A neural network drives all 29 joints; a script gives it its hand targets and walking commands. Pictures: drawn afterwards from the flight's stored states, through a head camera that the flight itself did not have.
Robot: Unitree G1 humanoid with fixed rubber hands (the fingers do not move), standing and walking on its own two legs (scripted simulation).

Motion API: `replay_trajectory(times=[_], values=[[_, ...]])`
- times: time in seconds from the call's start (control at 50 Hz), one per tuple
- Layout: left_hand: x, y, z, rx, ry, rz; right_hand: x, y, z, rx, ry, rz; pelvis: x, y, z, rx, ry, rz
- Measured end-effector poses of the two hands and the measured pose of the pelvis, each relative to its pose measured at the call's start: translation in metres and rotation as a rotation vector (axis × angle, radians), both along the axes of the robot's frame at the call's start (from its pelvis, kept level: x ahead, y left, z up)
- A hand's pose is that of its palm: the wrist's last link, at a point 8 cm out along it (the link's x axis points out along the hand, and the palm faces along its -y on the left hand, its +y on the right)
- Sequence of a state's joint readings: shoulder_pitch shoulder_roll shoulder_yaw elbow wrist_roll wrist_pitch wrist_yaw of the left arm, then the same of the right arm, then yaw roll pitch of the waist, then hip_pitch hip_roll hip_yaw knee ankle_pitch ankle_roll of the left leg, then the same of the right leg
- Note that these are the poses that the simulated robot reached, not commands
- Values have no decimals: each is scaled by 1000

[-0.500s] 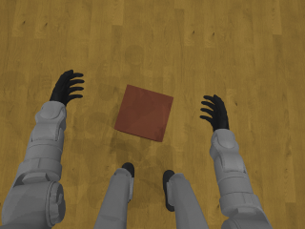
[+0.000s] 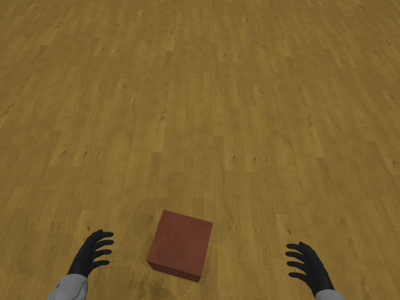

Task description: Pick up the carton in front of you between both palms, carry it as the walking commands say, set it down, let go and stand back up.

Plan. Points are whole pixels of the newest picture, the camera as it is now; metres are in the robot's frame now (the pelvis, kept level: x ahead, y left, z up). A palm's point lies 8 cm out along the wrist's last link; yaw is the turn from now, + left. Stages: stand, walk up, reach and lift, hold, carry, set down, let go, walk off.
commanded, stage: let go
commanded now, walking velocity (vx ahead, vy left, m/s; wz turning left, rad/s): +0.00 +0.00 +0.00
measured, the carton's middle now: (181, 247) +0.35 +0.05 -0.64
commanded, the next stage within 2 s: stand in 0.56 s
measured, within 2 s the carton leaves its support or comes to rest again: neither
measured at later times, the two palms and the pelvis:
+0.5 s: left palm out of the picture +0.14 +0.24 -0.06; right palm (329, 298) +0.15 -0.24 -0.05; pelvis -0.02 +0.00 +0.00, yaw +0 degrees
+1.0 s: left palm out of the picture +0.12 +0.31 -0.09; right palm out of the picture +0.12 -0.27 -0.09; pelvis +0.00 +0.02 +0.00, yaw -1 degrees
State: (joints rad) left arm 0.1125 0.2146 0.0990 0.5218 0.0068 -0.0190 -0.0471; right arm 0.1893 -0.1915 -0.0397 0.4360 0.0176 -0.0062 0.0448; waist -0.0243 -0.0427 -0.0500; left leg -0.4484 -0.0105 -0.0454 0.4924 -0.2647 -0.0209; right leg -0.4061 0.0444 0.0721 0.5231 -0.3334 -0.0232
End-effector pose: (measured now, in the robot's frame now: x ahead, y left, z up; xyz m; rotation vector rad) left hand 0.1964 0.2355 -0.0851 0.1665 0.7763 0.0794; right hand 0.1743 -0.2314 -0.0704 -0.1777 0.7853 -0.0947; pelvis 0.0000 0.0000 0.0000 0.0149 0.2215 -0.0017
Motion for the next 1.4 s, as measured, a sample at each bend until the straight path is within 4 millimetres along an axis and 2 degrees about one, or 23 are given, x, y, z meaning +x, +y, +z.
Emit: replay_trajectory(times=[0.14, 0.34, 0.46, 0.54, 0.68, 0.78, 0.88, 1.08, 1.4], values=[[-30, -4, 18, 10, 16, -14, -20, -10, 7, 1, 17, 4, 4, -3, 7, 3, -127, -1], [-47, 0, 28, 17, 13, -4, -18, -4, 14, 10, -3, 39, -8, -6, 7, 7, -239, 6], [-55, 0, 26, 13, -1, 16, -20, -4, 18, -25, 4, 32, -16, -4, 6, 4, -268, 3], [-61, 3, 20, 32, 3, 24, -26, -7, 13, -75, 41, 24, -21, -3, 4, 2, -275, 7], [-82, 35, 1, 134, 108, 22, -52, -37, -5, -160, 101, -30, -18, 3, 0, -13, -222, -1], [-83, 54, -1, 183, 149, 17, -66, -48, -12, -190, 156, -57, -13, 8, 0, -17, -217, -11], [-78, 67, 0, 205, 159, 22, -69, -48, -17, -195, 192, -58, -8, 12, 1, -17, -218, -14], [-80, 73, -7, 205, 213, 16, -57, -39, -16, -190, 197, -58, -1, 20, 4, -15, -219, -21], [-91, 85, -9, 215, 270, 31, -78, -44, -22, -206, 279, -75, -3, 26, 7, -10, -235, -16]])
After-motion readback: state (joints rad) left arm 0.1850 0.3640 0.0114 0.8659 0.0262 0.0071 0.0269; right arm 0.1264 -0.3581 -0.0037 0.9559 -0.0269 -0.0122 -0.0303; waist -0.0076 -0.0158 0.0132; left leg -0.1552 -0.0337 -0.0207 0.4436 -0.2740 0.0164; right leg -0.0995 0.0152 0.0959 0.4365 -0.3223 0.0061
